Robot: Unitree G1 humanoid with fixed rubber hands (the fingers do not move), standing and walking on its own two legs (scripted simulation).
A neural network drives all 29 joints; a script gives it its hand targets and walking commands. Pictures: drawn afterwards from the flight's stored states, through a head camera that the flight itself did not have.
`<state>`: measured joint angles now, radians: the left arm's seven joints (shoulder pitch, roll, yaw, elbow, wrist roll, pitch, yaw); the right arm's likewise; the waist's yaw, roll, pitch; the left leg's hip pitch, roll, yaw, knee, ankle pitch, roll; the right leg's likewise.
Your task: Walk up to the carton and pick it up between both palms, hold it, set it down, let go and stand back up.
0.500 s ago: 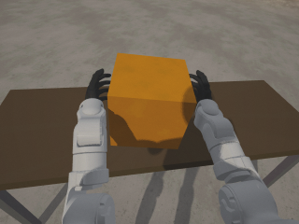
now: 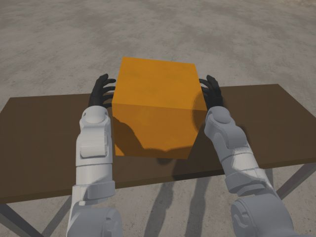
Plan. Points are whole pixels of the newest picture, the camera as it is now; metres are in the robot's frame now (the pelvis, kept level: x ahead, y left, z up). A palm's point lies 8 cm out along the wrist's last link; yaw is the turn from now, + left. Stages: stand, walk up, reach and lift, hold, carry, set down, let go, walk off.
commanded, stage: hold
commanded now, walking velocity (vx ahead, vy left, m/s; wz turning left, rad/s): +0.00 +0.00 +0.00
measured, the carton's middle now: (155, 109) +0.39 +0.01 +0.14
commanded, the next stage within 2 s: none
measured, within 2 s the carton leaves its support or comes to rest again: neither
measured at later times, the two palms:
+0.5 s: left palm (98, 108) +0.35 +0.15 +0.18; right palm (214, 108) +0.36 -0.13 +0.18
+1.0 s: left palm (98, 107) +0.35 +0.15 +0.18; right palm (213, 107) +0.36 -0.13 +0.18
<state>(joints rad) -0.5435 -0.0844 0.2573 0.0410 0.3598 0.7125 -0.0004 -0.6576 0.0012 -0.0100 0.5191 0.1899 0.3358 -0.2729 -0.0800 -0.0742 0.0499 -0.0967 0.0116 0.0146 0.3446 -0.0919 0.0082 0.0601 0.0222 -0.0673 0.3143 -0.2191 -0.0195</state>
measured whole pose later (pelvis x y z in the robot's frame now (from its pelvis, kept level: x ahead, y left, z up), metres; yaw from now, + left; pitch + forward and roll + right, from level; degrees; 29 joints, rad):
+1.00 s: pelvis +0.00 +0.00 +0.00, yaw +0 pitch -9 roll -1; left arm -0.57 -0.08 0.27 0.09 0.37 0.69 0.00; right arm -0.68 0.01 -0.04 0.57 0.16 0.30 -0.26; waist -0.07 -0.08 0.05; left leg -0.11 0.01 0.02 0.34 -0.08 0.01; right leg 0.05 0.02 -0.07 0.32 -0.21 -0.02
